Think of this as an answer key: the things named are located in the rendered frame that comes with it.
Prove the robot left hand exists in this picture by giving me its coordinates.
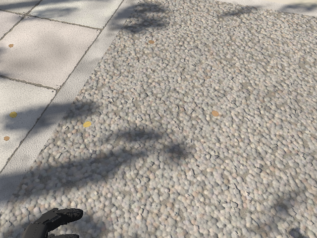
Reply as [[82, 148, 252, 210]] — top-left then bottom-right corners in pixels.
[[22, 207, 83, 238]]

